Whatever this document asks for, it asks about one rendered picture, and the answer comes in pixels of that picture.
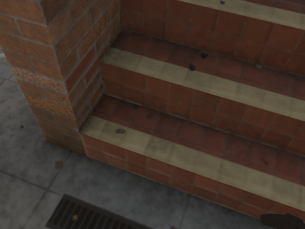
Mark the robot right hand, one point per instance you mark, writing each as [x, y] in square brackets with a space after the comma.
[280, 221]

